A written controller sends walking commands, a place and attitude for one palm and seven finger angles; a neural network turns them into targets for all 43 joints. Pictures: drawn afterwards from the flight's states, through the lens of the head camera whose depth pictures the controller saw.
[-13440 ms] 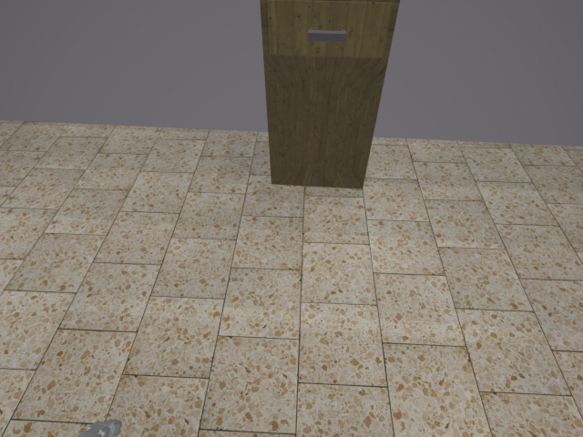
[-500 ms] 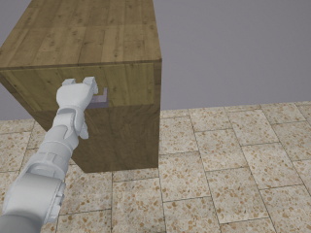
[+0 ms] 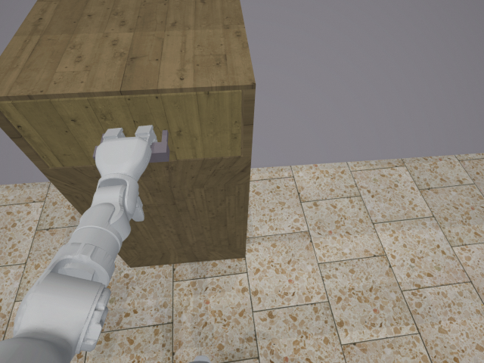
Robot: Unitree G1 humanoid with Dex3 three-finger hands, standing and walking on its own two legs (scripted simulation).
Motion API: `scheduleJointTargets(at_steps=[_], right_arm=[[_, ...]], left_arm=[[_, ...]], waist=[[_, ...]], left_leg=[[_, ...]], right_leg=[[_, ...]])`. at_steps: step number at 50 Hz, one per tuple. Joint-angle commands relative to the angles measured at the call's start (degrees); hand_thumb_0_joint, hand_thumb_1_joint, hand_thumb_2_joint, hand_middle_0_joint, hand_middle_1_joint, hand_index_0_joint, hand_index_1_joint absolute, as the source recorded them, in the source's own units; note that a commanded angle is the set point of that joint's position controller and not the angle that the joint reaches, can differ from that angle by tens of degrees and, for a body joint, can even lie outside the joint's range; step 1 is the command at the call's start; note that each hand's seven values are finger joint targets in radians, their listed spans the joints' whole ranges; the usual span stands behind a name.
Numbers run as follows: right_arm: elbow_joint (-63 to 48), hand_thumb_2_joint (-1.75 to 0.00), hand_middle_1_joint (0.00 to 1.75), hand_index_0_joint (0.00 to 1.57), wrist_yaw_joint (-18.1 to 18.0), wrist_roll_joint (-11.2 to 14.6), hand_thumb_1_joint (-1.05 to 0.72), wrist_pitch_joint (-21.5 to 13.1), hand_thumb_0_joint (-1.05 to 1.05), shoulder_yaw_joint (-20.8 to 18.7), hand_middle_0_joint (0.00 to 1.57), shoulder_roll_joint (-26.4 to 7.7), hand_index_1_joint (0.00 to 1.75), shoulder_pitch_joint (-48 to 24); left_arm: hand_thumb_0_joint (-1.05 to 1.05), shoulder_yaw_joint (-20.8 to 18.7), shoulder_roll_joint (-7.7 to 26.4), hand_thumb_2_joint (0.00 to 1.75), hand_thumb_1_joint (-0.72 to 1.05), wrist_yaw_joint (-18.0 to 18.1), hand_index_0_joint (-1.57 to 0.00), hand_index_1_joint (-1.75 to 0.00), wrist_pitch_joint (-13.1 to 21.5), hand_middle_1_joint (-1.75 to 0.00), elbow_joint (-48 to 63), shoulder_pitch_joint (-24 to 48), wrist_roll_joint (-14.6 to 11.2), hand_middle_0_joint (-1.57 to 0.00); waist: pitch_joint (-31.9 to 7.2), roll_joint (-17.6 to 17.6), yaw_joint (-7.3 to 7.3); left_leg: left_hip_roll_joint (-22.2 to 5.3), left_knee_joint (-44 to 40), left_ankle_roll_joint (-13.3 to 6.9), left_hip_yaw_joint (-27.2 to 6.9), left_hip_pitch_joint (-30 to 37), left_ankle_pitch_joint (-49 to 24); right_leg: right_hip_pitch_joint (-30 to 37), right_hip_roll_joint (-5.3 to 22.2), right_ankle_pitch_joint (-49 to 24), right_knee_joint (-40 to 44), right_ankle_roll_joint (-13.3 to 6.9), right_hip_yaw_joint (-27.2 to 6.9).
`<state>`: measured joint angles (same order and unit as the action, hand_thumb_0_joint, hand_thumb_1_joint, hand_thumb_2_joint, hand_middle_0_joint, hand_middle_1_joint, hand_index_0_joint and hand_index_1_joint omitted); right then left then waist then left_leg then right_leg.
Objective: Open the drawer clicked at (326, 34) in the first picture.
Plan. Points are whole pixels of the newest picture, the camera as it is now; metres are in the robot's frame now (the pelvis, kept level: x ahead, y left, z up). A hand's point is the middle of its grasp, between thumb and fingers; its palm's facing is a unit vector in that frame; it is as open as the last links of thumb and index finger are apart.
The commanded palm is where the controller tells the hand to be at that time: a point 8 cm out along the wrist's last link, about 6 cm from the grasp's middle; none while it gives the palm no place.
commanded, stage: lower the fingers behind the handle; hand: left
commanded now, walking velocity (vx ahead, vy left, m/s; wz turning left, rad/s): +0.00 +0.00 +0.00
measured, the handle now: (134, 145) +0.51 +0.20 +0.03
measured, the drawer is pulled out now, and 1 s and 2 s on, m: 0.00 0.00 0.01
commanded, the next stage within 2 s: close the thumb around the handle in 0.50 s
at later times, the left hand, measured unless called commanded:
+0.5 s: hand (136, 175) +0.45 +0.19 +0.02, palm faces -0.03 -0.04 -1.00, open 13.8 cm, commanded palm +0.43 +0.19 +0.07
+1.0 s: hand (136, 174) +0.45 +0.19 +0.02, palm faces -0.03 -0.04 -1.00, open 9.4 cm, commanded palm +0.43 +0.18 +0.07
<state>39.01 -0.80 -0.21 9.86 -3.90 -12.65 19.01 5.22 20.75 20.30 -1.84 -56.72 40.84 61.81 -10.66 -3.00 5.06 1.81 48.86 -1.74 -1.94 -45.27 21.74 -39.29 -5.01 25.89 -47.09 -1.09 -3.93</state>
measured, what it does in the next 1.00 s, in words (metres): stands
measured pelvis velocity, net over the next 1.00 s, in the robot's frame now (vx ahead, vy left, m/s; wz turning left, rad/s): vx -0.01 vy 0.00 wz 0.00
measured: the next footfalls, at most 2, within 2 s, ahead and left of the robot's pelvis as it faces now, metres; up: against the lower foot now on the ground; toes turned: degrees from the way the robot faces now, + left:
none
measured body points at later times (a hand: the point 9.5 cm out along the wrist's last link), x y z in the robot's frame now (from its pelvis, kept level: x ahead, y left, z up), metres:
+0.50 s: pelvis -0.01 +0.00 +0.00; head +0.07 +0.00 +0.44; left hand +0.45 +0.19 +0.07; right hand +0.02 -0.27 -0.13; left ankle +0.01 +0.10 -0.70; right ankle -0.04 -0.12 -0.70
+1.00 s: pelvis -0.01 +0.00 +0.00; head +0.07 -0.01 +0.44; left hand +0.45 +0.19 +0.07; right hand +0.03 -0.27 -0.14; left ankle +0.01 +0.10 -0.70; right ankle -0.04 -0.12 -0.70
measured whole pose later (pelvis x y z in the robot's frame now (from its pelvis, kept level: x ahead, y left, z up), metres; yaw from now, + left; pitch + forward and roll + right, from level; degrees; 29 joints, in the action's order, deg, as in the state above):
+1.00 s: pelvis -0.01 +0.00 +0.00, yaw +0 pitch +19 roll -2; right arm 38.7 -1.1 -0.1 9.4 -3.8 -13.0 19.0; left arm 6.1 20.7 20.7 -3.6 -57.5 42.5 61.3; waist -10.9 -3.2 5.1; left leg 1.6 50.3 -1.5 -2.2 -47.2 21.8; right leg -41.2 -5.2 26.1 -48.6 -1.2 -3.5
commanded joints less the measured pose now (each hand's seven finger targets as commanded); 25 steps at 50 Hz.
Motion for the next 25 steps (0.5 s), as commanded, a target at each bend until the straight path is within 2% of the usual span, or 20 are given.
scheduleJointTargets(at_steps=[1,3,4,5,6,7,8,9,14,15,17,18,19,20,22,24,25], right_arm=[[-4.0,-0.9,0.3,0.2,-0.4,-0.4,-0.9,-1.6,0.0,-3.1,0.2,-8.8,0.3,4.6],[-3.9,-0.9,0.3,0.2,-0.2,-0.5,-0.9,-1.6,0.0,-2.9,0.2,-8.8,0.3,4.5],[-3.8,-0.9,0.3,0.2,-0.3,-0.4,-0.9,-1.6,0.0,-2.9,0.2,-9.0,0.3,4.8],[-3.9,-0.9,0.3,0.2,-0.2,-0.4,-0.9,-1.6,0.0,-2.9,0.2,-8.9,0.3,4.8],[-3.9,-0.9,0.3,0.2,-0.3,-0.2,-0.9,-1.6,0.0,-2.8,0.2,-9.0,0.3,4.8],[-3.9,-0.9,0.3,0.2,-0.4,-0.3,-0.9,-1.5,0.0,-2.7,0.2,-9.2,0.3,4.8],[-4.1,-0.9,0.3,0.2,-0.4,-0.4,-0.9,-1.5,0.0,-2.7,0.2,-9.1,0.3,4.7],[-4.3,-0.9,0.3,0.2,-0.4,-0.3,-0.9,-1.5,0.0,-2.7,0.2,-9.1,0.3,4.8],[-4.5,-0.9,0.3,0.2,-0.7,-0.1,-0.9,-1.4,0.0,-2.6,0.2,-8.9,0.3,4.7],[-4.6,-0.9,0.3,0.2,-0.9,-0.1,-0.9,-1.4,0.0,-2.5,0.2,-8.9,0.3,4.6],[-4.6,-0.9,0.3,0.2,-1.0,-0.1,-0.9,-1.6,0.0,-2.4,0.2,-9.0,0.3,4.7],[-4.7,-0.9,0.3,0.2,-1.0,-0.2,-0.9,-1.6,0.0,-2.4,0.2,-9.1,0.3,4.5],[-4.7,-0.9,0.3,0.2,-1.0,-0.1,-0.9,-1.7,0.0,-2.5,0.2,-8.8,0.3,4.7],[-4.7,-0.9,0.3,0.2,-0.9,-0.1,-0.9,-1.7,0.0,-2.6,0.2,-8.7,0.3,4.7],[-4.5,-0.9,0.3,0.2,-1.0,0.0,-0.9,-1.8,0.0,-2.4,0.2,-9.0,0.3,4.9],[-4.5,-0.9,0.3,0.2,-1.1,0.0,-0.9,-2.0,0.0,-2.4,0.2,-8.9,0.3,5.1],[-4.3,-0.9,0.3,0.2,-1.1,0.0,-0.9,-2.1,0.0,-2.5,0.2,-9.0,0.3,5.2]], left_arm=[[0.0,-1.6,9.0,0.3,-0.5,4.0,-0.3,-1.2,0.0,-1.2,10.2,25.1,0.8,-0.3],[0.0,-1.7,8.5,0.3,-0.5,4.2,-0.3,-1.2,-0.9,-1.2,8.0,24.4,0.5,-0.3],[0.0,-1.8,9.4,0.3,-0.5,4.3,-0.3,-1.2,-1.1,-1.2,7.8,25.7,0.8,-0.3],[0.0,-1.0,8.3,0.3,-0.5,4.3,-0.3,-1.2,-1.6,-1.2,6.6,25.0,0.6,-0.3],[0.0,-1.5,9.2,0.3,-0.5,4.3,-0.3,-1.2,-2.1,-1.2,6.2,25.1,0.7,-0.3],[0.0,-1.3,9.7,0.3,-0.5,4.2,-0.3,-1.2,-2.4,-1.2,7.0,26.8,0.6,-0.3],[0.0,-2.5,10.8,0.3,-0.5,4.1,-0.3,-1.2,-2.3,-1.2,8.1,27.2,0.4,-0.3],[0.0,-1.5,10.0,0.3,-0.5,3.9,-0.3,-1.2,-2.5,-1.2,8.7,27.1,0.4,-0.3],[0.0,-1.0,9.0,0.3,-0.5,2.9,-0.3,-1.2,-2.4,-1.2,7.4,25.1,0.1,-0.3],[0.0,-0.7,8.8,0.3,-0.5,2.8,-0.3,-1.2,-2.4,-1.2,6.9,25.2,0.1,-0.3],[0.0,-2.0,10.7,0.3,-0.5,2.7,-0.3,-1.2,-2.0,-1.2,7.6,25.4,0.0,-0.3],[0.0,-2.2,11.1,0.3,-0.5,2.6,-0.3,-1.2,-1.6,-1.2,8.6,25.9,0.0,-0.3],[0.0,-1.1,9.7,0.3,-0.5,2.6,-0.3,-1.2,-1.4,-1.2,8.6,25.3,0.2,-0.3],[0.0,-0.3,8.3,0.3,-0.5,2.6,-0.3,-1.2,-1.5,-1.2,8.0,24.7,0.1,-0.3],[0.0,-2.1,10.9,0.3,-0.5,2.7,-0.3,-1.2,-1.4,-1.2,7.5,24.7,0.2,-0.3],[0.0,-1.3,10.2,0.3,-0.5,2.7,-0.3,-1.2,-1.3,-1.2,7.8,26.3,-0.1,-0.3],[0.0,-2.1,11.2,0.3,-0.5,2.8,-0.3,-1.2,-1.3,-1.2,7.6,25.8,0.0,-0.3]], waist=[[-21.3,-0.5,0.95],[-20.2,0.5,1.12],[-20.4,1.3,1.34],[-19.8,0.6,1.36],[-19.5,1.5,1.46],[-20.2,1.3,1.69],[-21.9,0.3,1.02],[-23.1,-0.4,1.12],[-20.6,1.0,1.19],[-19.1,1.7,1.51],[-19.8,1.5,1.11],[-20.9,0.2,0.83],[-21.0,-0.3,0.98],[-19.3,0.2,1.3],[-19.2,1.5,1.11],[-19.8,1.6,1.58],[-20.0,1.4,1.34]], left_leg=[[-1.3,-1.7,-0.7,1.0,22.7,-24.4],[-1.2,-1.5,-0.8,0.9,21.5,-23.6],[-1.2,-1.4,-0.8,0.9,20.6,-22.5],[-1.0,-1.4,-0.9,1.2,20.1,-21.4],[-1.0,-1.5,-1.0,1.3,19.5,-20.7],[-1.1,-1.5,-1.0,1.3,19.5,-20.5],[-1.0,-1.5,-0.9,1.1,20.3,-21.7],[-1.0,-1.4,-1.0,1.3,21.6,-22.3],[-1.1,-1.8,-1.0,1.2,20.4,-21.2],[-1.0,-1.8,-1.2,1.4,19.4,-19.8],[-0.9,-1.9,-1.3,1.7,18.9,-19.3],[-0.9,-1.9,-1.1,1.3,19.4,-20.4],[-1.0,-1.7,-1.1,1.5,20.2,-21.1],[-1.0,-1.8,-1.1,1.5,19.9,-20.4],[-0.9,-1.7,-1.3,1.6,18.3,-19.1],[-0.8,-1.7,-1.4,1.7,17.8,-18.7],[-0.8,-1.6,-1.4,1.8,17.9,-19.3]], right_leg=[[-0.5,0.1,-21.5,4.4,-1.5,4.4],[-1.1,0.0,-20.5,4.2,-1.6,4.6],[-1.1,0.1,-20.2,4.0,-1.4,4.4],[-1.2,0.1,-19.7,4.2,-1.5,4.4],[-1.0,0.2,-19.5,4.5,-1.4,4.2],[-0.4,0.3,-19.7,4.4,-1.3,4.1],[0.3,0.3,-20.3,4.0,-1.5,4.2],[0.5,0.2,-20.8,4.2,-1.4,4.1],[0.4,0.2,-20.2,4.7,-1.3,4.2],[0.1,0.2,-19.5,5.1,-1.3,4.1],[1.3,0.4,-20.1,5.2,-1.2,3.6],[1.3,0.4,-20.3,4.6,-1.5,3.8],[0.8,0.3,-20.7,4.6,-1.4,3.8],[0.0,0.3,-19.9,5.0,-1.4,4.0],[0.9,0.3,-19.7,5.1,-1.3,3.6],[1.1,0.4,-19.9,5.0,-1.1,3.5],[1.5,0.4,-20.8,4.9,-1.2,3.5]])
